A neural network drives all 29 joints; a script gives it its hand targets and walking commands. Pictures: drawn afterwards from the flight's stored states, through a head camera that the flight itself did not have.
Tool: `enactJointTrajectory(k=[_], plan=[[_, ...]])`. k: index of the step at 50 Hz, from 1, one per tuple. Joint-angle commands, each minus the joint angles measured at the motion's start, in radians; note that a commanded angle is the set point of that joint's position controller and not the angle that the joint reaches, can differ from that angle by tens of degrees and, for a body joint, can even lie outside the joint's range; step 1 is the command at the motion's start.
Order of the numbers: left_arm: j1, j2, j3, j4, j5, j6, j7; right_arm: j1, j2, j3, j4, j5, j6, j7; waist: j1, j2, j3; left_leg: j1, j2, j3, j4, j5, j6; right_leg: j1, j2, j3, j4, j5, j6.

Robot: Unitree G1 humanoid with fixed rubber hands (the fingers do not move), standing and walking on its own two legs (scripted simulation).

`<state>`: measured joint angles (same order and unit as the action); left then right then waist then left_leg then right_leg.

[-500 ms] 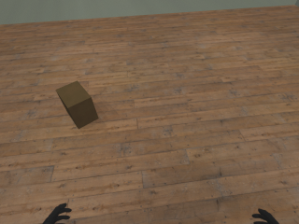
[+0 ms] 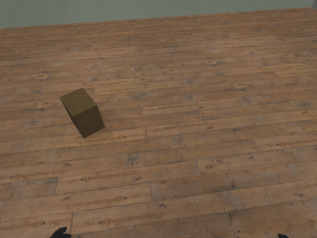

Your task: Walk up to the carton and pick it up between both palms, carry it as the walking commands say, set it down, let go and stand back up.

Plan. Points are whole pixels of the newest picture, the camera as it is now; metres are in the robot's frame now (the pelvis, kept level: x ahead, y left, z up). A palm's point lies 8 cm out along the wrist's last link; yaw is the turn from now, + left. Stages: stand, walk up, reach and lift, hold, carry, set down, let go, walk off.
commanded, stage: stand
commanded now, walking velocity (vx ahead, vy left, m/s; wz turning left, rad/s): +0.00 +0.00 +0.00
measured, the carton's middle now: (83, 112) +1.14 +0.70 -0.65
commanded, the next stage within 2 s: walk up in 1.10 s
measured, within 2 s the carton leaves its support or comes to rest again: neither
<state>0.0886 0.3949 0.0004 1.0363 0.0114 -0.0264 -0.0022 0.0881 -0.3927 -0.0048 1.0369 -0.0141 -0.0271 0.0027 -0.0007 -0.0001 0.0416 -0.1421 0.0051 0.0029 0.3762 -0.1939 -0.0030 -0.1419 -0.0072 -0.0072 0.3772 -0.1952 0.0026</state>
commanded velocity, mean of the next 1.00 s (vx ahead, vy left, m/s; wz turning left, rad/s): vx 0.00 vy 0.00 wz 0.00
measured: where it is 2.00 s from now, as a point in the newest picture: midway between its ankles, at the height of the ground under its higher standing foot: outside the picture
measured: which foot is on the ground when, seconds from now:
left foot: down 0.00-1.00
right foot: down 0.00-1.00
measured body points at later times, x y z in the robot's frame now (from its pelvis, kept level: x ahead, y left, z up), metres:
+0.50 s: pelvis +0.01 +0.00 +0.00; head +0.01 +0.00 +0.45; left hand +0.11 +0.32 -0.11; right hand +0.11 -0.32 -0.11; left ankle +0.01 +0.12 -0.75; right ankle +0.01 -0.12 -0.75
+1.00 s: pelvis +0.01 +0.00 +0.00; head +0.02 +0.00 +0.45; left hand +0.12 +0.32 -0.11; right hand +0.12 -0.32 -0.11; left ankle +0.01 +0.12 -0.75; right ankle +0.01 -0.12 -0.75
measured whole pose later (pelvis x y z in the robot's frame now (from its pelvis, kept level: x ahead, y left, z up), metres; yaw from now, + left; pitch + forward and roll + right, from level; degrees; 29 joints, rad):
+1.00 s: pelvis +0.01 +0.00 +0.00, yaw +0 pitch -2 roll +0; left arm 0.09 0.40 0.00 1.06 0.01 -0.02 0.00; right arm 0.08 -0.40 -0.01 1.06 -0.01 -0.02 0.00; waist 0.00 0.00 0.04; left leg -0.11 0.01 0.00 0.33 -0.19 0.00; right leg -0.11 -0.01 -0.01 0.33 -0.19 0.00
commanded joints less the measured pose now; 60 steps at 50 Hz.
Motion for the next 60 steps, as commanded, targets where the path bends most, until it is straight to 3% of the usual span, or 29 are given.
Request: enactJointTrajectory(k=[1,60], plan=[[-0.043,0.172,0.031,-0.039,0.000,-0.009,0.005,-0.044,-0.172,-0.031,-0.040,0.001,-0.009,-0.005,0.000,0.001,-0.053,0.000,0.114,-0.099,-0.072,0.075,0.032,0.003,-0.115,0.100,-0.073,0.069,-0.035],[-0.035,0.176,0.035,-0.022,-0.002,0.000,0.009,-0.037,-0.179,-0.033,-0.019,0.002,-0.001,-0.010,0.000,0.001,-0.060,0.040,0.123,-0.094,-0.094,0.155,0.027,0.043,-0.125,0.093,-0.095,0.148,-0.030]])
